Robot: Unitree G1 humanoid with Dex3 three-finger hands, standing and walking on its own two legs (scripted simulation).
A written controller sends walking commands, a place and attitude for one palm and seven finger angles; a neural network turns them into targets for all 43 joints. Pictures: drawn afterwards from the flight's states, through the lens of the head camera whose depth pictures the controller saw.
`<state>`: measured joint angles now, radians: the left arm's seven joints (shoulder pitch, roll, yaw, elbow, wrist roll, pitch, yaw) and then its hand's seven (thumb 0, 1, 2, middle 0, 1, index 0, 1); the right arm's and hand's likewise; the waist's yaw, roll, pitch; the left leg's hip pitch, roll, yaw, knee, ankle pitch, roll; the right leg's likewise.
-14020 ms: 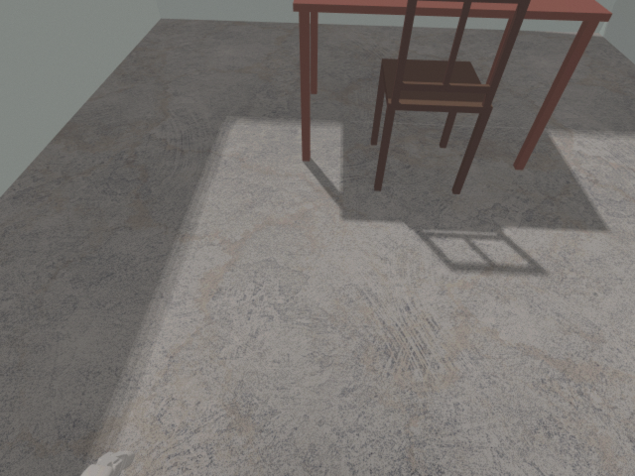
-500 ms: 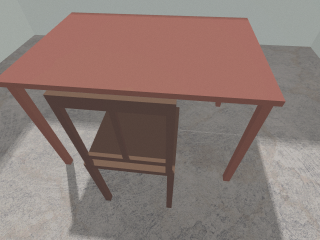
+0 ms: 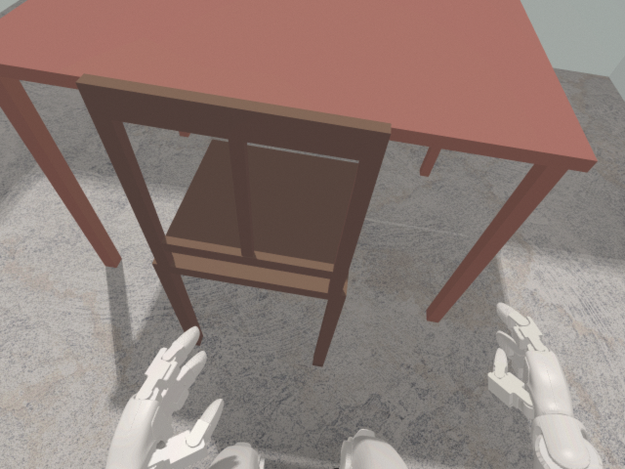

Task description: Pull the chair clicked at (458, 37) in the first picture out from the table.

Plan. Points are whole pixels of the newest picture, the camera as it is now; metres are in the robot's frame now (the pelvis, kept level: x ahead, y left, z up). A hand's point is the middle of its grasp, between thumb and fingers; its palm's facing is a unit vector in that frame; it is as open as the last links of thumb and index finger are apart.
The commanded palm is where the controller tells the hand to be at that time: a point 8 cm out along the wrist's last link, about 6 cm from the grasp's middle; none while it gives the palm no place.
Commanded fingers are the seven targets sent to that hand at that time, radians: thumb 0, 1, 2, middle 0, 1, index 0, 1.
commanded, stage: raise the hand toward the chair's back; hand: left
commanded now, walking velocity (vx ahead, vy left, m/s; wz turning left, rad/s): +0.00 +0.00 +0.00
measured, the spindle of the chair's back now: (243, 205) +0.50 +0.15 -0.01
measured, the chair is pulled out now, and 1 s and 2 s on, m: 0.00 0.00 0.00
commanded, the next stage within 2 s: aim the fingers beside a spindle in 1.64 s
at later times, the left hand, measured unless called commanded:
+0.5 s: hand (145, 366) +0.22 +0.20 +0.04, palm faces +0.07 -1.00 -0.06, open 13.9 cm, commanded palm +0.19 +0.25 +0.03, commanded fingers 0.00 -0.24 0.41 -0.09 -0.12 -0.09 -0.12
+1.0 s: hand (166, 347) +0.25 +0.19 +0.02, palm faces -0.10 -0.99 -0.05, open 16.8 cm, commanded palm +0.23 +0.27 +0.04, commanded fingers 0.00 -0.50 0.30 -0.06 -0.08 -0.06 -0.08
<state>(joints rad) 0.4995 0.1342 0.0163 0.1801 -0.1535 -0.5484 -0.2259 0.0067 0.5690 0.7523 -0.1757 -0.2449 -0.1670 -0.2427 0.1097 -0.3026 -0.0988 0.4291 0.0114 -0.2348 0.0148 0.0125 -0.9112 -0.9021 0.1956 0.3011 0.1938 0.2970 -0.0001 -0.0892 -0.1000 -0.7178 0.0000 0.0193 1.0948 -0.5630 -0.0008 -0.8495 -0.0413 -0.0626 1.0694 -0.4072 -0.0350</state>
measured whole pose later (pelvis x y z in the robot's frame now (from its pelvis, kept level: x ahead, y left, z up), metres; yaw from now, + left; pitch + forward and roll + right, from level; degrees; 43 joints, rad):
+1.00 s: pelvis +0.03 +0.01 -0.01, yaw +2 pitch +17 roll -2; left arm 0.34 0.27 0.17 0.06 -0.26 -0.35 -0.36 -0.01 -0.48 0.31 -0.07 -0.08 -0.06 -0.08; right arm 0.20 -0.24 0.02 0.50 0.04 -0.18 -0.06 0.01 -0.91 -0.90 0.20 0.30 0.20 0.30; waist -0.02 0.02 -0.13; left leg -0.83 0.01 -0.04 1.15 -0.61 0.00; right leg -0.92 -0.04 -0.12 1.08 -0.45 -0.03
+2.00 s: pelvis +0.02 +0.02 +0.00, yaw +1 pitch +17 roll -2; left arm 0.22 0.25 0.16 0.13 -0.26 -0.38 -0.34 -0.01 -0.50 0.30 -0.06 -0.08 -0.06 -0.08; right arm 0.22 -0.25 0.01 0.53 0.02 -0.22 -0.04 0.02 -0.91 -0.90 0.20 0.30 0.20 0.30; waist -0.04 0.02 -0.13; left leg -0.83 0.00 -0.02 1.13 -0.60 0.02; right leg -0.93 -0.05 -0.10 1.06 -0.43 -0.01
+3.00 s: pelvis +0.01 +0.00 -0.03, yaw +1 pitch +22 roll +0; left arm -0.10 0.19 0.10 0.36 -0.18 -0.43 -0.20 -0.01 -0.50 0.30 -0.07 -0.08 -0.06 -0.08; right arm 0.21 -0.25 0.00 0.56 0.01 -0.11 -0.01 0.01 -0.91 -0.90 0.20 0.30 0.20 0.30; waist -0.06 0.02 -0.14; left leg -1.00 0.00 -0.01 1.24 -0.62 0.00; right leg -1.11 -0.05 -0.09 1.19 -0.46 -0.03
